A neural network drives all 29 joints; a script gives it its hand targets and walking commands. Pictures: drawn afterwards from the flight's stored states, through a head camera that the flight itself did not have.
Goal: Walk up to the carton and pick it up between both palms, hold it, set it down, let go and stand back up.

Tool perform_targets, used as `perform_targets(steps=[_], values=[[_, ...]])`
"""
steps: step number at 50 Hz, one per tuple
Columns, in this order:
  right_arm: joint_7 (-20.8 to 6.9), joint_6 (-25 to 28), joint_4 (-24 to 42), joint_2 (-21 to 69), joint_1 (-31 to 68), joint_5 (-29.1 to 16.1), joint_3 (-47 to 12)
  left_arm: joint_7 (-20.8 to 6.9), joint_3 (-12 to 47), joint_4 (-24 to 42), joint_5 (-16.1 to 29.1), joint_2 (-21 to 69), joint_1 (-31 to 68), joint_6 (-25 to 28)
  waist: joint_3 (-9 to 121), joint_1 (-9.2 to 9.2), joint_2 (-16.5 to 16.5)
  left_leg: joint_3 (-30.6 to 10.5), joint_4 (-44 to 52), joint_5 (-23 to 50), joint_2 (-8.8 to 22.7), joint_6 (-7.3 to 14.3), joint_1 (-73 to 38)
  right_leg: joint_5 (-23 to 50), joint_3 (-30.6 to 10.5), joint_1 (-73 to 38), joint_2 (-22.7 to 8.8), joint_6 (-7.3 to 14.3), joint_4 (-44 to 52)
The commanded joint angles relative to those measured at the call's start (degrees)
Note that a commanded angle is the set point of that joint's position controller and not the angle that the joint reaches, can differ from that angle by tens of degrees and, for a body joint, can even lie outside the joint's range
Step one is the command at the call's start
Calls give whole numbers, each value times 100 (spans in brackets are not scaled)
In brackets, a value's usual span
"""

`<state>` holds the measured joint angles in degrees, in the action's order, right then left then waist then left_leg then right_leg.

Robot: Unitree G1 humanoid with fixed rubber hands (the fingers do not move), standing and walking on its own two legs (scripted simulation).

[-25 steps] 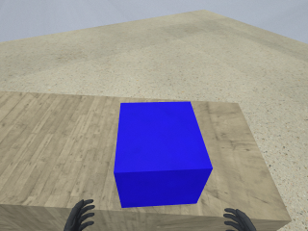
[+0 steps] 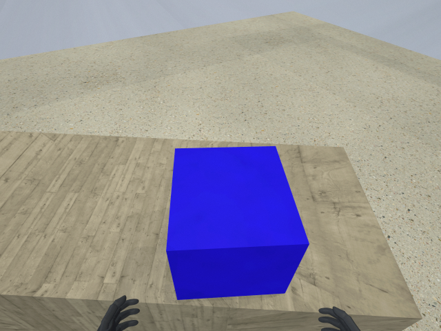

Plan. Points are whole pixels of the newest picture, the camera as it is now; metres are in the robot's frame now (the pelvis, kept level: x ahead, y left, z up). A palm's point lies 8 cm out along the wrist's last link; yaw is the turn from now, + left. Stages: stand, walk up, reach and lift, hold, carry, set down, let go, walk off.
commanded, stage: set down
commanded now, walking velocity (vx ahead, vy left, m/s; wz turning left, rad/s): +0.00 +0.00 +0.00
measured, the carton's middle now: (228, 219) +0.42 +0.00 -0.08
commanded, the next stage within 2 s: let go in 0.50 s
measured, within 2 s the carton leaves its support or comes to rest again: neither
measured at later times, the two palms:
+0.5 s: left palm out of the picture +0.14 +0.21 -0.08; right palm out of the picture +0.14 -0.23 -0.08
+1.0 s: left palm out of the picture +0.14 +0.23 -0.08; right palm out of the picture +0.14 -0.24 -0.09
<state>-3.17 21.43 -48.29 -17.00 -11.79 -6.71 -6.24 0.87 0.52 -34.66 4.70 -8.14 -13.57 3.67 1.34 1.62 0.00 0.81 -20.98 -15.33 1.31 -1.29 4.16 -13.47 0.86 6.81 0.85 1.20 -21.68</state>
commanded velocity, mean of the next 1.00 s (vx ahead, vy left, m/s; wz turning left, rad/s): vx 0.00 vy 0.00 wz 0.00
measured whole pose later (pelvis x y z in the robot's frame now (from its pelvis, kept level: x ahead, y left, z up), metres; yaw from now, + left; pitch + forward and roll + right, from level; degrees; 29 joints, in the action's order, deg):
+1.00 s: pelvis +0.00 +0.00 +0.00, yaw +0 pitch -2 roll -1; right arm -0.4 9.8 -46.4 -15.0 -9.9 0.2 -2.3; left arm 1.1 0.4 -31.2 3.0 -10.5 -12.6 -4.0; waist -0.6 1.6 -0.2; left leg 0.8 -23.3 -16.2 1.6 -0.9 5.2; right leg -13.4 0.9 7.1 1.1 0.8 -22.3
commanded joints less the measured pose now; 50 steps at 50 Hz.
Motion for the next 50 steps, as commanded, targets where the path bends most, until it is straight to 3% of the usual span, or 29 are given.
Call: perform_targets(steps=[1,3,4,6,7,10,11,13,14,16,17,19,20,23,25,26,28,31,34,36,38,40,43,44,46,47,48,49,50], values=[[187,-81,838,126,595,252,848,-9,-207,1214,-382,-826,697,-130,-244,-144,75,385,106,1507,-306,-52,-310,1267,56,-261,-57,-58,592],[211,30,1398,186,378,142,913,97,-129,1902,-241,-879,631,-52,-124,-157,73,294,25,1868,-254,-42,-391,1500,107,-277,27,-31,547],[259,-260,314,200,484,495,716,-101,-249,292,-607,-685,642,-480,-657,-247,296,336,61,1398,-324,31,-109,1329,-9,-160,-76,-49,641],[230,-184,1145,265,414,371,807,-5,-221,1387,-327,-857,750,-215,-105,-137,63,306,68,1605,-249,2,-160,1423,62,-400,-86,-39,544],[257,-321,742,191,462,506,870,-67,-206,863,-427,-740,665,-436,-422,-259,194,287,62,1545,-282,23,-285,1373,92,-228,-75,-82,565],[304,-405,596,154,451,562,858,-105,-325,811,-582,-795,617,-646,-589,-228,176,374,100,1402,-280,29,-221,1220,81,-250,-82,-99,665],[308,-257,1347,322,452,473,910,-37,-379,1608,-432,-957,656,-437,-210,-121,81,361,58,1557,-260,40,-63,1377,66,-430,-47,-69,513],[360,-447,885,308,378,514,938,-45,-254,1387,-443,-897,710,-622,-324,-273,43,374,59,1541,-259,-6,-310,1386,46,-353,-70,-96,638],[329,-442,919,337,440,587,917,-55,-342,1148,-497,-843,725,-667,-503,-149,105,347,43,1502,-283,28,-188,1399,61,-259,-88,-72,597],[389,-399,1096,270,454,554,962,-62,-393,1502,-475,-965,739,-699,-446,-164,-8,403,-5,1672,-295,-3,-197,1536,36,-327,-74,-119,557],[307,-510,561,88,490,624,915,-60,-339,904,-664,-735,565,-815,-598,-224,61,297,17,1799,-274,-6,-300,1688,149,-169,-21,-66,516],[432,-422,1067,309,360,669,956,-140,-357,1231,-459,-843,565,-775,-424,-208,246,318,-21,1740,-269,48,-316,1835,103,-348,-50,-120,586],[384,-461,722,208,528,657,1010,-108,-310,1236,-584,-839,711,-813,-345,-233,35,326,0,1716,-312,-1,-305,1679,120,-292,-26,-98,497],[341,-468,745,100,570,673,1010,-43,-323,1386,-624,-855,752,-862,-310,-161,-36,245,-50,1853,-245,-48,-288,1636,163,-279,-7,-49,446],[309,-520,859,139,802,682,1119,-47,-306,1257,-549,-790,901,-980,-449,-230,182,290,11,1308,-252,54,-222,1240,175,-4,-48,-89,522],[308,-515,941,225,697,600,1051,-17,-328,1510,-554,-861,940,-921,-387,-203,-49,350,42,1433,-268,-6,-261,1198,144,-109,13,-55,558],[332,-546,1250,343,529,649,1092,-27,-302,1788,-418,-970,875,-895,-512,-196,22,347,32,1471,-240,57,-236,1465,103,-169,-81,-83,604],[302,-571,903,94,656,760,1095,-105,-284,1174,-504,-753,881,-952,-472,-154,266,234,-93,1545,-200,64,-67,1539,199,-57,-20,-116,450],[282,-532,730,176,653,684,1103,-34,-242,1445,-523,-803,860,-904,-411,-212,-42,183,-104,1660,-247,34,-194,1529,210,-50,4,-62,426],[237,-624,540,64,671,761,1018,-59,-205,1133,-660,-646,851,-992,-555,-192,-41,223,-74,1750,-188,-21,-287,1379,272,28,37,-41,434],[253,-561,655,57,713,737,1089,-27,-285,1386,-582,-802,936,-963,-327,-198,-60,164,-166,1766,-205,-7,-209,1637,262,6,16,-60,298],[264,-549,904,108,667,683,1107,-22,-333,1355,-589,-749,761,-962,-489,-71,-52,253,-8,1608,-152,53,-102,1402,246,-117,60,-52,437],[257,-617,780,126,659,765,1182,-32,-237,1387,-600,-766,881,-1024,-379,-191,-63,146,-72,1614,-165,10,-276,1477,248,25,7,-7,406],[261,-540,892,90,727,822,1223,-29,-254,1535,-542,-785,919,-966,-317,-68,-18,213,-91,1588,-197,47,-208,1460,290,102,27,-38,359],[271,-609,911,67,626,776,1137,-28,-212,1458,-567,-899,757,-957,-342,-88,41,126,-27,1668,-158,70,-243,1477,226,-100,30,-7,395],[427,-1177,609,-1282,119,977,1077,110,-714,531,-713,-2050,465,-623,-471,95,531,-437,-356,3086,561,138,860,2367,-147,-301,-564,-4,-333],[475,-1464,655,-1116,230,864,1040,130,-659,390,-697,-1958,448,-481,-370,22,848,-373,-213,2481,507,138,552,2118,-160,17,-486,-67,-296],[499,-1550,702,-1310,346,926,1073,100,-602,279,-660,-1766,220,-414,-112,98,620,-253,-328,2519,463,169,474,2039,-206,-146,-481,-91,-261],[460,-1654,703,-1147,174,906,1044,129,-528,223,-703,-1898,317,-349,-428,-111,222,-255,-228,2268,420,186,502,2009,-236,167,-491,-92,-237]])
